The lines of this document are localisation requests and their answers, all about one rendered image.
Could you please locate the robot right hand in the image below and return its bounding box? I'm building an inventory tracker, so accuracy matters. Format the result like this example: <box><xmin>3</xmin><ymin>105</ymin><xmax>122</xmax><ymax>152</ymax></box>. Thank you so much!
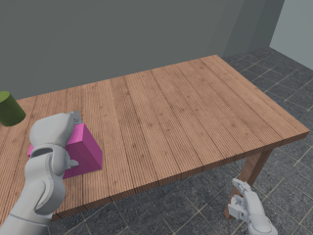
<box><xmin>228</xmin><ymin>178</ymin><xmax>265</xmax><ymax>223</ymax></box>

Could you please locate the robot right forearm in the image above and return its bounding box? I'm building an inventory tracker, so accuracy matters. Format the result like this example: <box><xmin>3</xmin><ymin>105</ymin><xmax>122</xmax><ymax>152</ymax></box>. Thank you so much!
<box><xmin>247</xmin><ymin>213</ymin><xmax>278</xmax><ymax>235</ymax></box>

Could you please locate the sponge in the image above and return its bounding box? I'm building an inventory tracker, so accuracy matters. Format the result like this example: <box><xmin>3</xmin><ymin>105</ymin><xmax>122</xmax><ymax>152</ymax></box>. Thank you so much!
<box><xmin>27</xmin><ymin>122</ymin><xmax>103</xmax><ymax>179</ymax></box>

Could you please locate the table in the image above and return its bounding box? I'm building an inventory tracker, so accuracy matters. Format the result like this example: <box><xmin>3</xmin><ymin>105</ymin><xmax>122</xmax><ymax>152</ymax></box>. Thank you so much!
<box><xmin>0</xmin><ymin>55</ymin><xmax>310</xmax><ymax>228</ymax></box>

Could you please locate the robot left forearm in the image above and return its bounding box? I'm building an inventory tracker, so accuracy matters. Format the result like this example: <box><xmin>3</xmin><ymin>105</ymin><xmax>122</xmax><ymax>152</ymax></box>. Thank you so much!
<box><xmin>0</xmin><ymin>144</ymin><xmax>67</xmax><ymax>235</ymax></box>

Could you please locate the robot left hand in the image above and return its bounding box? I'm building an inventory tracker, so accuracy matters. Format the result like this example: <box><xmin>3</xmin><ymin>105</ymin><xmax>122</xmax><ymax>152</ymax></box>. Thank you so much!
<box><xmin>29</xmin><ymin>111</ymin><xmax>83</xmax><ymax>170</ymax></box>

